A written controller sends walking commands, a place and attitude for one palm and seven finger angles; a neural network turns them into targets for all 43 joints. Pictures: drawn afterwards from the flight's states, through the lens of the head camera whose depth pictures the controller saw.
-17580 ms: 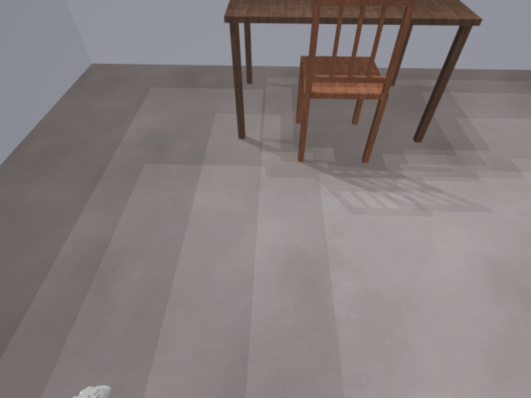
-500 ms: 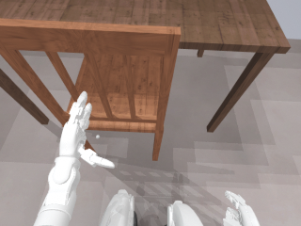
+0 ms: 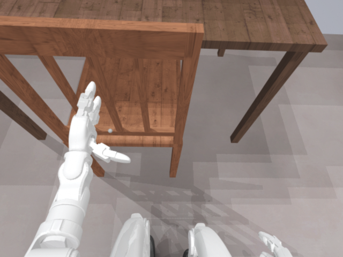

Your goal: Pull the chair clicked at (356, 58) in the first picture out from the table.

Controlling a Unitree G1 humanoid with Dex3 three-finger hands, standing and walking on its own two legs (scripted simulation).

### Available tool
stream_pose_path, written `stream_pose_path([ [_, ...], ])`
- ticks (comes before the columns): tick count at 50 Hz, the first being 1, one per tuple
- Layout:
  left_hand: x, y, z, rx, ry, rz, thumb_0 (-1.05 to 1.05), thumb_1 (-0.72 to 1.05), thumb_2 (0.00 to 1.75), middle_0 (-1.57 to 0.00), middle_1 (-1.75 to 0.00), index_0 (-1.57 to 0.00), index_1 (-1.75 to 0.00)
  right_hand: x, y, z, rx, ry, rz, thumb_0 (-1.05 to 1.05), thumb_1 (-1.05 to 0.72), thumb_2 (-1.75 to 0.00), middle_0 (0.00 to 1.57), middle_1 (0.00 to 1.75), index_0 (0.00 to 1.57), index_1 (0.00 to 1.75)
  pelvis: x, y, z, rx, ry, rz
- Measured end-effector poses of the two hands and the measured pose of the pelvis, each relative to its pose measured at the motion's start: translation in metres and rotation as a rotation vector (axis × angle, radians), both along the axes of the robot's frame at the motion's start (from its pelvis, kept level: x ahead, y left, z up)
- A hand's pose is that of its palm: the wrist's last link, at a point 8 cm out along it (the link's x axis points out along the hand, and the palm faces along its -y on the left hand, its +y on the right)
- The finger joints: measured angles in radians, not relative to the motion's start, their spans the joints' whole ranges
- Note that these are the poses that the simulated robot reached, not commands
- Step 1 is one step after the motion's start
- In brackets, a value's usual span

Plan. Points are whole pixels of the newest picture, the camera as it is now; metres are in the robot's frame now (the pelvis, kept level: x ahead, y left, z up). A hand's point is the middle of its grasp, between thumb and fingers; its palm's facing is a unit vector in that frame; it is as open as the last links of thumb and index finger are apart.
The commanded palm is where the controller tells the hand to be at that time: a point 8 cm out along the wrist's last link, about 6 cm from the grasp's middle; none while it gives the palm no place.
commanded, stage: push the fingers through the gap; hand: left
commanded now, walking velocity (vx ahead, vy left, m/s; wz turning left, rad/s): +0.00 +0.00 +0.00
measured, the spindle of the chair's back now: (108, 100) +0.48 +0.16 +0.02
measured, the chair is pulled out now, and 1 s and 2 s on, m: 0.00 0.00 0.00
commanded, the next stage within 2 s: hook a spindle and tug to test in 0.98 s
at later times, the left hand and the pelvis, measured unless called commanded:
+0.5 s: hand (112, 113) +0.44 +0.15 +0.02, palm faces +0.01 -1.00 -0.03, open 16.9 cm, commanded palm +0.42 +0.19 +0.02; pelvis +0.00 +0.00 +0.00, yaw -1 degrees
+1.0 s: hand (112, 109) +0.45 +0.15 +0.02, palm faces +0.01 -1.00 -0.03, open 16.9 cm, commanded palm +0.43 +0.19 +0.02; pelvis +0.00 +0.00 +0.00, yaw -1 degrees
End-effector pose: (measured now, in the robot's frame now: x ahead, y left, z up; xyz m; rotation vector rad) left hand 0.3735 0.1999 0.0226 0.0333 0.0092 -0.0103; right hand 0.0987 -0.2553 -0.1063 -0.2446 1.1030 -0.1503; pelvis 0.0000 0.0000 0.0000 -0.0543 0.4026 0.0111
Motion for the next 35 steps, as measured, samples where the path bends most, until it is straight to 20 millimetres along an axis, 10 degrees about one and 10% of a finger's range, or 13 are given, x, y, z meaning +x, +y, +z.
stream_pose_path([
  [35, 0.062, 0.001, 0.002, -0.003, -0.012, 0.015, -0.02, -0.50, 0.30, -0.06, -0.08, -0.06, -0.08, -0.050, -0.003, -0.010, -0.008, 0.167, -0.058, 0.01, -0.90, -0.90, 0.20, 0.30, 0.21, 0.30, -0.004, 0.003, -0.007, -0.012, 0.038, -0.005],
])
